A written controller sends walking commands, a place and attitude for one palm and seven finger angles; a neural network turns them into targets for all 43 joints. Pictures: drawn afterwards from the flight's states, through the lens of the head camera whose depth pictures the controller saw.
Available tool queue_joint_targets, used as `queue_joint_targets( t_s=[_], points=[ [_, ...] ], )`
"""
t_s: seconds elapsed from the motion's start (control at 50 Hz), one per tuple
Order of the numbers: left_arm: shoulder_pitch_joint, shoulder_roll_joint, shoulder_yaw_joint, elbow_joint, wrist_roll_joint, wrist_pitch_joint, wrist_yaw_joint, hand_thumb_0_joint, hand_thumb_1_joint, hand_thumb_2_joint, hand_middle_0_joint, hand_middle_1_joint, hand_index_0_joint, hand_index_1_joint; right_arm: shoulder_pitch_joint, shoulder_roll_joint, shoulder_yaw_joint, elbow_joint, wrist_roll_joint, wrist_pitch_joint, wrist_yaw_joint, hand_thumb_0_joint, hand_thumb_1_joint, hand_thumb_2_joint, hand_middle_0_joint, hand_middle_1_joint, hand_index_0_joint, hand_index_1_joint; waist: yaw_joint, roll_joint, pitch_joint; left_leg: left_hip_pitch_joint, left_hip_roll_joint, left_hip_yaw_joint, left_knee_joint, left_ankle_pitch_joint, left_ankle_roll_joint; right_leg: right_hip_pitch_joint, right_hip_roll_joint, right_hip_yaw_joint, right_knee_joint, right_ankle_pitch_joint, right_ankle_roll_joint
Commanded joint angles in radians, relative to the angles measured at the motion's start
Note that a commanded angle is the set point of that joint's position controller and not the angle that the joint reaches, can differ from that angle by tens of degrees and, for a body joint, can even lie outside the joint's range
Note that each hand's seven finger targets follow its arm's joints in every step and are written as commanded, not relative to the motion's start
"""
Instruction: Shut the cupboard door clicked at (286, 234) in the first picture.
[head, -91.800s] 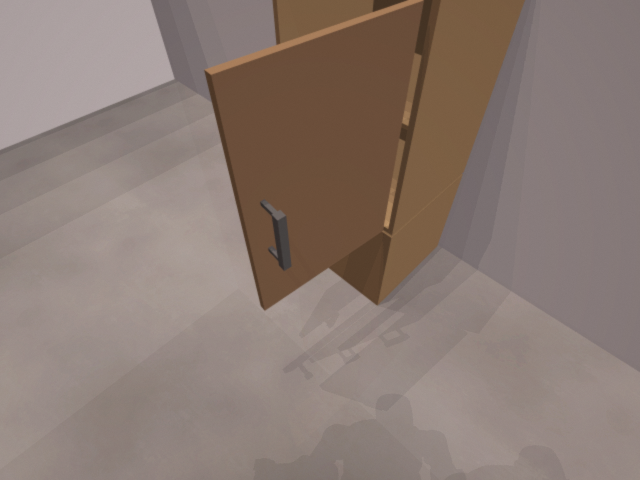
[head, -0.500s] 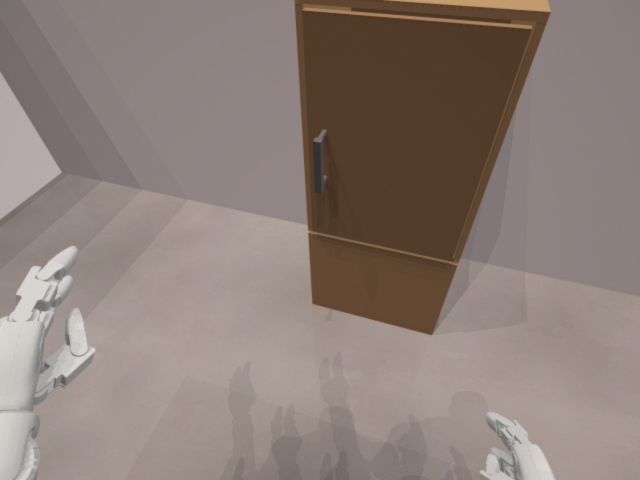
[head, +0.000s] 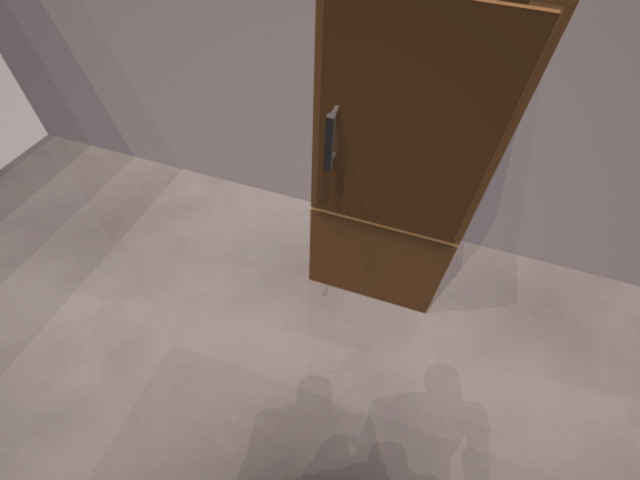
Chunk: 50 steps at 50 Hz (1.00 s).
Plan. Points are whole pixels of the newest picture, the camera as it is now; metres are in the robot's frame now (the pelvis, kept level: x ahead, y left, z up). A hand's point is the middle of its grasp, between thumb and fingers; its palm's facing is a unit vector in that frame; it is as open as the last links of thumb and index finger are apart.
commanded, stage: let the arm hang, fingers relaxed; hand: left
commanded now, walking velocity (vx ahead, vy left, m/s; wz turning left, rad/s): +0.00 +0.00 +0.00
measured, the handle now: (331, 138) +0.84 +0.02 -0.08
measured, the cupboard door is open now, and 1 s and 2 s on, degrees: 0 0 0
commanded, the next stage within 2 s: look to check the result in 0.54 s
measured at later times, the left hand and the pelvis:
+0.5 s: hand out of the picture -0.03 +0.16 -0.18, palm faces +0.03 -0.99 -0.15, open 7.4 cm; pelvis +0.00 +0.01 +0.00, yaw -1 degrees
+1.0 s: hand out of the picture -0.02 +0.19 -0.17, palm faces +0.00 -0.98 -0.21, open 7.4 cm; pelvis +0.01 +0.01 +0.00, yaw -2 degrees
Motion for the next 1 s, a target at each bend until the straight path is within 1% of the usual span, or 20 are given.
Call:
queue_joint_targets(
  t_s=[0.0, 0.06, 0.1, 0.12, 0.16, 0.22, 0.24, 0.3, 0.4, 0.48, 0.54, 0.62, 0.66, 0.74, 0.8, 0.84, 0.86, 0.9, 0.96, 0.98],
  points=[
    [0.052, 0.062, 0.004, -0.009, -0.003, -0.021, 0.004, 0.000, 0.900, 0.900, -0.200, -0.300, -0.200, -0.300, 0.037, -0.102, -0.026, -0.021, 0.006, -0.023, -0.014, 0.000, -0.900, -0.900, 0.200, 0.300, 0.200, 0.300, -0.010, 0.002, 0.019, 0.058, 0.131, -0.184, -0.144, -0.109, 0.000, -0.117, -0.107, 0.119, -0.094, -0.001, -0.037],
    [0.070, 0.047, 0.003, 0.003, -0.001, -0.020, 0.008, 0.000, 0.900, 0.900, -0.200, -0.300, -0.200, -0.300, 0.048, -0.095, -0.028, -0.008, 0.005, -0.023, -0.014, 0.000, -0.900, -0.900, 0.200, 0.300, 0.200, 0.300, -0.011, 0.001, 0.041, 0.057, 0.132, -0.186, -0.163, -0.142, 0.000, -0.143, -0.102, 0.121, -0.084, -0.011, -0.032],
    [0.078, 0.045, 0.002, 0.007, 0.000, -0.020, 0.011, 0.000, 0.900, 0.900, -0.200, -0.300, -0.200, -0.300, 0.051, -0.086, -0.028, -0.002, 0.006, -0.023, -0.013, 0.000, -0.900, -0.900, 0.200, 0.300, 0.200, 0.300, -0.009, -0.011, 0.037, 0.053, 0.130, -0.184, -0.166, -0.140, 0.002, -0.139, -0.105, 0.118, -0.083, -0.006, -0.030],
    [0.081, 0.038, 0.002, 0.009, 0.000, -0.020, 0.012, 0.000, 0.900, 0.900, -0.200, -0.300, -0.200, -0.300, 0.052, -0.084, -0.029, 0.001, 0.005, -0.022, -0.012, 0.000, -0.900, -0.900, 0.200, 0.300, 0.200, 0.300, -0.009, -0.013, 0.055, 0.049, 0.130, -0.182, -0.170, -0.150, 0.001, -0.154, -0.104, 0.119, -0.083, -0.015, -0.029],
    [0.085, 0.032, 0.003, 0.008, 0.002, -0.019, 0.013, 0.000, 0.900, 0.900, -0.200, -0.300, -0.200, -0.300, 0.057, -0.081, -0.031, 0.004, 0.005, -0.022, -0.012, 0.000, -0.900, -0.900, 0.200, 0.300, 0.200, 0.300, -0.009, 0.006, 0.075, 0.037, 0.131, -0.185, -0.182, -0.181, 0.000, -0.170, -0.100, 0.118, -0.078, -0.026, -0.026],
    [0.089, 0.030, 0.006, 0.003, 0.004, -0.019, 0.014, 0.000, 0.900, 0.900, -0.200, -0.300, -0.200, -0.300, 0.059, -0.077, -0.033, 0.004, 0.003, -0.023, -0.011, 0.000, -0.900, -0.900, 0.200, 0.300, 0.200, 0.300, -0.008, 0.002, 0.072, 0.024, 0.129, -0.192, -0.194, -0.202, -0.001, -0.169, -0.095, 0.117, -0.067, -0.024, -0.023],
    [0.087, 0.029, 0.006, 0.001, 0.004, -0.018, 0.014, 0.000, 0.900, 0.900, -0.200, -0.300, -0.200, -0.300, 0.061, -0.076, -0.034, 0.004, 0.004, -0.023, -0.011, 0.000, -0.900, -0.900, 0.200, 0.300, 0.200, 0.300, -0.008, 0.015, 0.077, 0.017, 0.129, -0.195, -0.201, -0.216, -0.002, -0.172, -0.094, 0.117, -0.063, -0.026, -0.021],
    [0.085, 0.031, 0.008, -0.004, 0.006, -0.021, 0.015, 0.000, 0.900, 0.900, -0.200, -0.300, -0.200, -0.300, 0.057, -0.073, -0.036, 0.001, 0.003, -0.025, -0.009, 0.000, -0.900, -0.900, 0.200, 0.300, 0.200, 0.300, -0.007, -0.008, 0.072, 0.023, 0.124, -0.187, -0.192, -0.188, -0.002, -0.172, -0.099, 0.119, -0.070, -0.016, -0.023],
    [0.065, 0.044, 0.011, -0.015, 0.004, -0.026, 0.014, 0.000, 0.900, 0.900, -0.200, -0.300, -0.200, -0.300, 0.058, -0.077, -0.036, 0.001, 0.005, -0.030, -0.008, 0.000, -0.900, -0.900, 0.200, 0.300, 0.200, 0.300, -0.010, 0.010, 0.059, 0.042, 0.120, -0.173, -0.177, -0.144, -0.004, -0.169, -0.105, 0.126, -0.079, 0.000, -0.024],
    [0.054, 0.060, 0.012, -0.019, 0.003, -0.031, 0.013, 0.000, 0.900, 0.900, -0.200, -0.300, -0.200, -0.300, 0.052, -0.089, -0.036, -0.001, 0.007, -0.032, -0.007, 0.000, -0.900, -0.900, 0.200, 0.300, 0.200, 0.300, -0.012, 0.003, 0.058, 0.065, 0.116, -0.160, -0.153, -0.086, -0.004, -0.171, -0.111, 0.132, -0.093, 0.017, -0.028],
    [0.038, 0.059, 0.011, -0.019, 0.001, -0.029, 0.012, 0.000, 0.900, 0.900, -0.200, -0.300, -0.200, -0.300, 0.054, -0.089, -0.035, 0.002, 0.005, -0.031, -0.008, 0.000, -0.900, -0.900, 0.200, 0.300, 0.200, 0.300, -0.017, 0.018, 0.063, 0.068, 0.120, -0.164, -0.164, -0.106, -0.006, -0.174, -0.109, 0.131, -0.089, 0.007, -0.027],
    [0.034, 0.067, 0.014, -0.019, 0.002, -0.026, 0.010, 0.000, 0.900, 0.900, -0.200, -0.300, -0.200, -0.300, 0.044, -0.104, -0.038, -0.003, 0.005, -0.031, -0.008, 0.000, -0.900, -0.900, 0.200, 0.300, 0.200, 0.300, -0.014, 0.033, 0.060, 0.067, 0.127, -0.175, -0.182, -0.143, -0.006, -0.167, -0.104, 0.123, -0.082, 0.003, -0.024],
    [0.027, 0.074, 0.016, -0.021, 0.003, -0.025, 0.009, 0.000, 0.900, 0.900, -0.200, -0.300, -0.200, -0.300, 0.042, -0.115, -0.040, -0.005, 0.005, -0.033, -0.009, 0.000, -0.900, -0.900, 0.200, 0.300, 0.200, 0.300, -0.013, 0.026, 0.054, 0.066, 0.135, -0.185, -0.194, -0.154, -0.004, -0.157, -0.100, 0.123, -0.074, 0.013, -0.024],
    [0.020, 0.082, 0.014, -0.018, 0.002, -0.028, 0.008, 0.000, 0.900, 0.900, -0.200, -0.300, -0.200, -0.300, 0.026, -0.122, -0.041, -0.006, 0.006, -0.033, -0.008, 0.000, -0.900, -0.900, 0.200, 0.300, 0.200, 0.300, -0.012, 0.000, 0.045, 0.083, 0.128, -0.172, -0.177, -0.117, -0.003, -0.157, -0.107, 0.129, -0.088, 0.020, -0.026],
    [0.007, 0.094, 0.015, -0.018, 0.002, -0.034, 0.009, 0.000, 0.900, 0.900, -0.200, -0.300, -0.200, -0.300, 0.022, -0.125, -0.041, -0.007, 0.008, -0.036, -0.006, 0.000, -0.900, -0.900, 0.200, 0.300, 0.200, 0.300, -0.016, -0.017, 0.011, 0.120, 0.127, -0.153, -0.148, -0.030, -0.002, -0.142, -0.117, 0.133, -0.096, 0.055, -0.028],
    [-0.005, 0.097, 0.013, -0.019, 0.001, -0.035, 0.010, 0.000, 0.900, 0.900, -0.200, -0.300, -0.200, -0.300, 0.016, -0.129, -0.039, -0.003, 0.009, -0.037, -0.007, 0.000, -0.900, -0.900, 0.200, 0.300, 0.200, 0.300, -0.019, -0.010, 0.024, 0.127, 0.128, -0.152, -0.144, -0.006, -0.004, -0.147, -0.117, 0.137, -0.100, 0.058, -0.027],
    [-0.005, 0.099, 0.014, -0.019, 0.000, -0.035, 0.009, 0.000, 0.900, 0.900, -0.200, -0.300, -0.200, -0.300, 0.015, -0.132, -0.038, -0.001, 0.008, -0.038, -0.007, 0.000, -0.900, -0.900, 0.200, 0.300, 0.200, 0.300, -0.018, 0.001, 0.013, 0.132, 0.127, -0.149, -0.140, 0.005, -0.004, -0.140, -0.118, 0.137, -0.100, 0.066, -0.026],
    [-0.010, 0.099, 0.013, -0.016, 0.001, -0.034, 0.010, 0.000, 0.900, 0.900, -0.200, -0.300, -0.200, -0.300, 0.004, -0.130, -0.037, -0.001, 0.009, -0.037, -0.006, 0.000, -0.900, -0.900, 0.200, 0.300, 0.200, 0.300, -0.017, -0.008, 0.031, 0.132, 0.129, -0.146, -0.135, 0.026, -0.004, -0.145, -0.120, 0.134, -0.103, 0.073, -0.026],
    [-0.020, 0.104, 0.012, -0.017, 0.000, -0.033, 0.009, 0.000, 0.900, 0.900, -0.200, -0.300, -0.200, -0.300, -0.005, -0.135, -0.035, -0.001, 0.009, -0.037, -0.006, 0.000, -0.900, -0.900, 0.200, 0.300, 0.200, 0.300, -0.017, 0.000, 0.034, 0.132, 0.129, -0.144, -0.135, 0.030, -0.005, -0.138, -0.121, 0.137, -0.108, 0.076, -0.024],
    [-0.019, 0.111, 0.013, -0.020, 0.001, -0.034, 0.010, 0.000, 0.900, 0.900, -0.200, -0.300, -0.200, -0.300, -0.002, -0.138, -0.035, -0.004, 0.010, -0.037, -0.006, 0.000, -0.900, -0.900, 0.200, 0.300, 0.200, 0.300, -0.016, -0.010, 0.022, 0.135, 0.128, -0.146, -0.129, 0.050, -0.003, -0.127, -0.121, 0.135, -0.107, 0.088, -0.024]
  ],
)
